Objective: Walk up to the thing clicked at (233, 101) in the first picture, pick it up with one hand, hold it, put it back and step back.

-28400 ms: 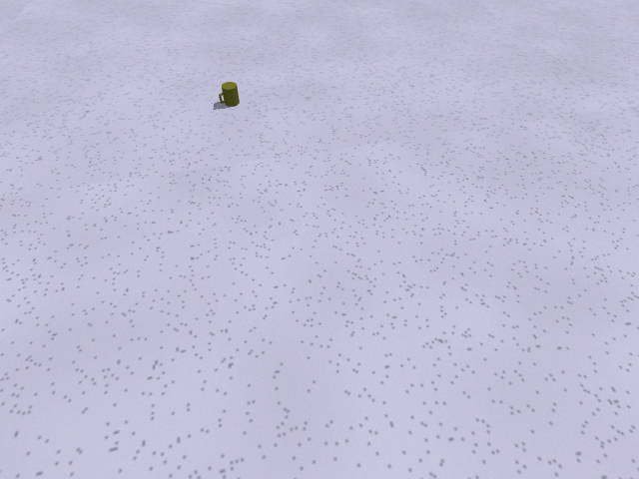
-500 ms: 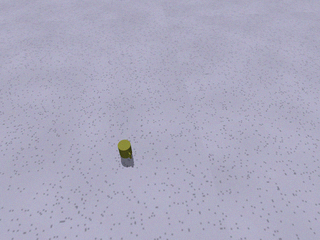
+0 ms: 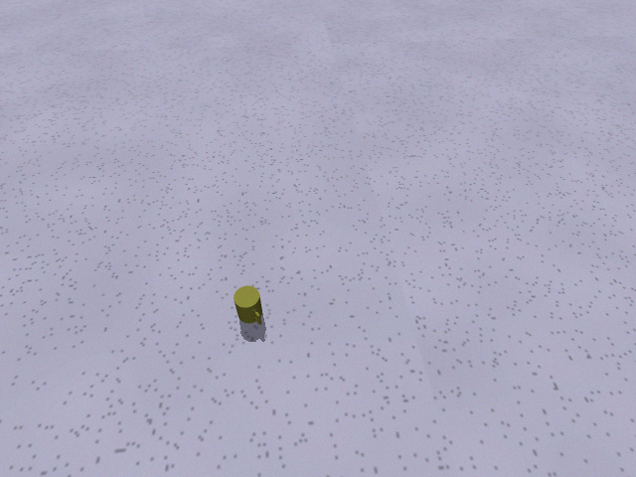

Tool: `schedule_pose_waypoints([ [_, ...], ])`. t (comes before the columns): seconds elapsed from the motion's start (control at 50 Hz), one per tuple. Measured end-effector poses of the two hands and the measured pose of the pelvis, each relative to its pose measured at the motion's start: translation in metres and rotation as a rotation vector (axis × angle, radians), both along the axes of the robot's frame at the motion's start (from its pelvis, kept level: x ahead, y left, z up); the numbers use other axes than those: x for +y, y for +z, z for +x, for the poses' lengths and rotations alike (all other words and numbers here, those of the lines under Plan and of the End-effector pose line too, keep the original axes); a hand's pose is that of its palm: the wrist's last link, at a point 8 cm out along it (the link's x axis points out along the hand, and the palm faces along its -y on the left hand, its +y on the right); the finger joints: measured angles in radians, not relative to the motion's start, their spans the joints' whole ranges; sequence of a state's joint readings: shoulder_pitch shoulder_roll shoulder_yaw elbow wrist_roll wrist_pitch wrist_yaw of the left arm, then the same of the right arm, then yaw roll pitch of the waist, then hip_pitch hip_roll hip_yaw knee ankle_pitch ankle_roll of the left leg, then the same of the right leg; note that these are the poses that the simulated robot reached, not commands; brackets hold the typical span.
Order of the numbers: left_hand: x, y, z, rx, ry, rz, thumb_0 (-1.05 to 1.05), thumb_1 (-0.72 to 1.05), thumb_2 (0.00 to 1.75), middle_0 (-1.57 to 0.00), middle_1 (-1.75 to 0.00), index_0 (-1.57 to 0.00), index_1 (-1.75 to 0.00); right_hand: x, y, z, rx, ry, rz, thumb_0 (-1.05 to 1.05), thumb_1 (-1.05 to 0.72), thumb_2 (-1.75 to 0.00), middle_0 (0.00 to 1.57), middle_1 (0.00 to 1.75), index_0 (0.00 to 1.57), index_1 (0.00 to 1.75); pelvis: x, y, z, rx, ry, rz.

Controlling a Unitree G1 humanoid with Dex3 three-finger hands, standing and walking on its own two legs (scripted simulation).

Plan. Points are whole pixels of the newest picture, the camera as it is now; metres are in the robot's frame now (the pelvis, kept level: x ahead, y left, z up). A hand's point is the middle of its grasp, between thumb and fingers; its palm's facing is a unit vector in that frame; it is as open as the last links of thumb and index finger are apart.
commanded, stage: walk up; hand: left
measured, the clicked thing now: (250, 308) +0.76 +0.24 -0.73
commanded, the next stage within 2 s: none
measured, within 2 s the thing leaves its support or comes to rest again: neither
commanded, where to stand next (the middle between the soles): +0.40 +0.00 m, yaw +3 degrees
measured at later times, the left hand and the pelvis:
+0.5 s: hand (104, 464) +0.17 +0.31 -0.16, palm faces -0.06 -0.94 -0.35, open 7.4 cm; pelvis +0.13 +0.04 -0.01, yaw -1 degrees
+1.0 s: hand (170, 337) +0.36 +0.26 -0.15, palm faces -0.03 -0.93 -0.36, open 7.4 cm; pelvis +0.27 +0.01 -0.02, yaw +1 degrees
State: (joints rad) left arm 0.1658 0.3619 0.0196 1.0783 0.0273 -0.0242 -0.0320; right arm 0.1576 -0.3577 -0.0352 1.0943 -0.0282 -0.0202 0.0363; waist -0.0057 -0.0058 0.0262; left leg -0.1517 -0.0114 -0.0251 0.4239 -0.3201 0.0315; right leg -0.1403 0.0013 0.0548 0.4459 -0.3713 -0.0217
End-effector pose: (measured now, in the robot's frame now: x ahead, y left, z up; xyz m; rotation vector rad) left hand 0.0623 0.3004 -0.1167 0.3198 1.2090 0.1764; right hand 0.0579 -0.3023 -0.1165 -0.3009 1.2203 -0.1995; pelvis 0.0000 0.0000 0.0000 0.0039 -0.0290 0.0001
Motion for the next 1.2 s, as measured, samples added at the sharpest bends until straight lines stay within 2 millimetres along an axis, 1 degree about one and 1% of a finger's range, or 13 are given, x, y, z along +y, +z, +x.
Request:
schedule_pose_waypoints([
  [0.1, 0.01, -0.004, 0.005, -0.014, 0.013, 0.032, 0.01, 0.91, 0.9, -0.21, -0.3, -0.2, -0.3, -0.015, -0.006, 0.01, -0.011, -0.001, -0.022, 0.0, -0.91, -0.9, 0.2, 0.3, 0.21, 0.3, -0.004, -0.012, 0.018, -0.002, 0.002, -0.005],
  [0.16, 0.015, -0.006, 0.005, -0.008, 0.033, 0.036, 0.01, 0.91, 0.9, -0.2, -0.3, -0.2, -0.3, -0.018, -0.008, 0.024, 0.006, 0.01, -0.04, 0.0, -0.91, -0.9, 0.2, 0.29, 0.21, 0.3, -0.002, -0.015, 0.035, -0.002, 0.014, -0.025],
  [0.28, 0.036, -0.008, 0.002, 0.068, 0.065, 0.029, 0.01, 0.91, 0.9, -0.21, -0.3, -0.2, -0.3, 0.0, 0.004, 0.083, -0.037, 0.081, -0.059, 0.01, -0.91, -0.9, 0.2, 0.29, 0.2, 0.3, 0.018, -0.014, 0.065, -0.011, 0.014, -0.02],
  [0.34, 0.049, -0.018, 0.014, 0.115, 0.06, 0.03, 0.01, 0.91, 0.9, -0.21, -0.3, -0.2, -0.3, 0.011, 0.007, 0.109, -0.112, 0.085, -0.075, 0.01, -0.91, -0.9, 0.2, 0.29, 0.21, 0.3, 0.029, -0.021, 0.082, -0.028, -0.003, 0.002],
  [0.46, 0.055, -0.009, 0.077, 0.056, 0.002, 0.018, 0.01, 0.91, 0.9, -0.2, -0.3, -0.2, -0.3, 0.026, 0.022, 0.124, -0.13, 0.035, -0.064, 0.0, -0.91, -0.9, 0.2, 0.29, 0.21, 0.3, 0.035, -0.009, 0.118, -0.036, -0.013, -0.004],
  [0.56, 0.052, 0.001, 0.137, -0.013, -0.048, 0.012, 0.01, 0.91, 0.9, -0.2, -0.3, -0.2, -0.3, 0.025, 0.023, 0.131, -0.097, 0.02, -0.053, 0.0, -0.9, -0.9, 0.2, 0.3, 0.21, 0.3, 0.033, -0.004, 0.149, -0.04, -0.014, 0.002],
  [0.68, 0.034, 0.01, 0.213, -0.089, -0.092, 0.025, 0.01, 0.91, 0.9, -0.2, -0.3, -0.2, -0.3, 0.008, 0.004, 0.146, -0.046, -0.01, -0.03, 0.0, -0.9, -0.9, 0.2, 0.3, 0.21, 0.3, 0.021, -0.012, 0.191, -0.038, -0.012, 0.014],
  [0.74, 0.022, 0.01, 0.249, -0.149, -0.099, 0.048, 0.01, 0.91, 0.9, -0.2, -0.3, -0.2, -0.3, -0.005, -0.012, 0.163, -0.025, -0.014, -0.023, 0.01, -0.9, -0.9, 0.2, 0.3, 0.21, 0.3, 0.008, -0.023, 0.215, -0.036, -0.002, 0.004],
  [0.8, 0.01, 0.013, 0.272, -0.205, -0.089, 0.049, 0.01, 0.91, 0.9, -0.2, -0.3, -0.2, -0.3, -0.009, -0.019, 0.187, -0.007, 0.004, -0.02, 0.01, -0.91, -0.9, 0.2, 0.29, 0.21, 0.3, 0.001, -0.024, 0.23, -0.043, 0.009, -0.002],
  [0.88, 0.001, 0.02, 0.283, -0.208, -0.067, 0.035, 0.01, 0.91, 0.9, -0.2, -0.3, -0.2, -0.3, -0.01, -0.013, 0.222, -0.025, 0.039, -0.014, 0.01, -0.91, -0.9, 0.2, 0.29, 0.21, 0.3, 0.001, -0.017, 0.248, -0.038, 0.014, -0.003],
  [0.94, 0.002, 0.016, 0.286, -0.176, -0.065, 0.033, 0.01, 0.91, 0.9, -0.21, -0.3, -0.2, -0.3, -0.009, -0.007, 0.244, -0.036, 0.056, -0.025, 0.01, -0.91, -0.9, 0.2, 0.29, 0.21, 0.3, 0.002, -0.014, 0.261, -0.028, 0.014, -0.007],
  [1.1, 0.021, -0.022, 0.296, -0.082, -0.004, 0.001, 0.01, 0.9, 0.9, -0.21, -0.3, -0.2, -0.3, 0.003, -0.006, 0.282, -0.036, 0.064, -0.095, 0.0, -0.91, -0.9, 0.2, 0.29, 0.21, 0.3, 0.018, -0.028, 0.284, -0.029, 0.016, -0.005],
  [1.2, 0.023, -0.029, 0.296, -0.031, 0.022, -0.007, 0.01, 0.91, 0.9, -0.2, -0.3, -0.2, -0.3, 0.011, 0.001, 0.307, -0.067, 0.09, -0.096, 0.0, -0.91, -0.9, 0.2, 0.3, 0.21, 0.3, 0.016, -0.025, 0.287, -0.012, 0.015, -0.02],
])
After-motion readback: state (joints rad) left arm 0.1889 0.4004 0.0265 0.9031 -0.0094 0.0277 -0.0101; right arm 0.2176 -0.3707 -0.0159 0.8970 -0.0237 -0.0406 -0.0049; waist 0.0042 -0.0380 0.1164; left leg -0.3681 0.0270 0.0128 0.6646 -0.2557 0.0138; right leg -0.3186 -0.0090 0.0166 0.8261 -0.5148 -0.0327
